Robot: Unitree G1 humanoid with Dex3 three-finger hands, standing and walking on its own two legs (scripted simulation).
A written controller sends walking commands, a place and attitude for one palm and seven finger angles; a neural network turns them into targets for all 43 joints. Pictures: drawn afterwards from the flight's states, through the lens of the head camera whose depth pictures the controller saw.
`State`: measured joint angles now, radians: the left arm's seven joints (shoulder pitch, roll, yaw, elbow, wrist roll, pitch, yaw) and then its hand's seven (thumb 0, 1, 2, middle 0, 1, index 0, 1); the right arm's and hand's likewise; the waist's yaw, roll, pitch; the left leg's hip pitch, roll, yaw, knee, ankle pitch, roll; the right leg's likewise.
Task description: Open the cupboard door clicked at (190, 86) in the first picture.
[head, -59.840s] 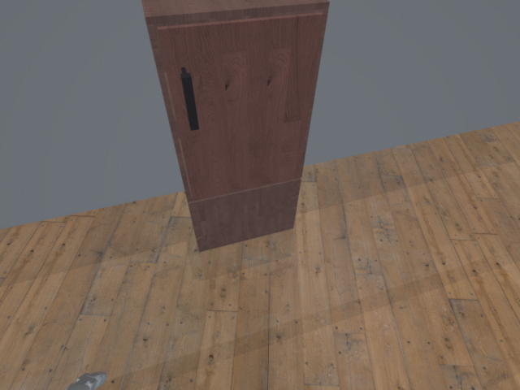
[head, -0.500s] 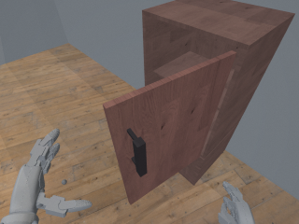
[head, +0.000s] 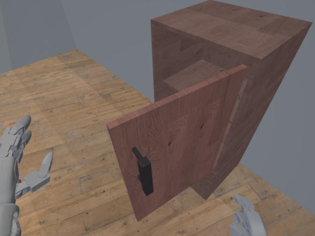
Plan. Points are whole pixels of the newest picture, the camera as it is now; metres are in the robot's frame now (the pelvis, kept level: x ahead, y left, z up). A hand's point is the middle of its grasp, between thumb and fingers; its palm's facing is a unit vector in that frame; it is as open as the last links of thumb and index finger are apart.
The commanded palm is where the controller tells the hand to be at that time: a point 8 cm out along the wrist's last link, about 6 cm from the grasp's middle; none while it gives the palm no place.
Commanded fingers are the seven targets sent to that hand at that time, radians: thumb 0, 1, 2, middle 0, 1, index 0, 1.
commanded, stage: draw the hand back to the body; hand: left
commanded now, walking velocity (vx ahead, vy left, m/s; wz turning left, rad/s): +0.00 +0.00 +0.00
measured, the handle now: (142, 171) +0.27 +0.08 +0.02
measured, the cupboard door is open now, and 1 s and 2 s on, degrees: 80 80 80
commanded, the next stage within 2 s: step back with the hand held close in 0.40 s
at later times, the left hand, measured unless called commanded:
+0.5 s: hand (42, 171) +0.18 +0.25 +0.15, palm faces +0.45 -0.79 -0.41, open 7.4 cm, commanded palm +0.13 +0.29 +0.18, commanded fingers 0.00 0.90 0.90 -0.20 -0.30 -0.20 -0.30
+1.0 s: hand (18, 190) +0.14 +0.27 +0.15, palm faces +0.37 -0.76 -0.54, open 7.4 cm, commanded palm +0.08 +0.31 +0.18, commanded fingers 0.00 0.90 0.90 -0.20 -0.30 -0.20 -0.30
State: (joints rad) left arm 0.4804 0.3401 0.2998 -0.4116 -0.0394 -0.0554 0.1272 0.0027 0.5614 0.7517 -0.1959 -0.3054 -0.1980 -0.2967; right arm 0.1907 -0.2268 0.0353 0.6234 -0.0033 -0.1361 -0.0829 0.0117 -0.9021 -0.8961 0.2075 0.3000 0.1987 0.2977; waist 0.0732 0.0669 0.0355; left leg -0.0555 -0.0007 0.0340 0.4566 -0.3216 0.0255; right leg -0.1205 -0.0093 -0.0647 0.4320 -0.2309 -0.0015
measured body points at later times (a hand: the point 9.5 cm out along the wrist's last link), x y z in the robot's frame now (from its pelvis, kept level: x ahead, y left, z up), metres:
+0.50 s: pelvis -0.01 -0.01 +0.00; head -0.03 -0.03 +0.45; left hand +0.15 +0.29 +0.18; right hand +0.18 -0.23 -0.08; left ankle -0.04 +0.10 -0.74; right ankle +0.01 -0.12 -0.74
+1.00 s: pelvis -0.06 +0.01 -0.01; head -0.05 +0.01 +0.44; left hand +0.12 +0.31 +0.18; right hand +0.11 -0.24 -0.09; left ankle -0.04 +0.10 -0.74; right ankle +0.01 -0.12 -0.74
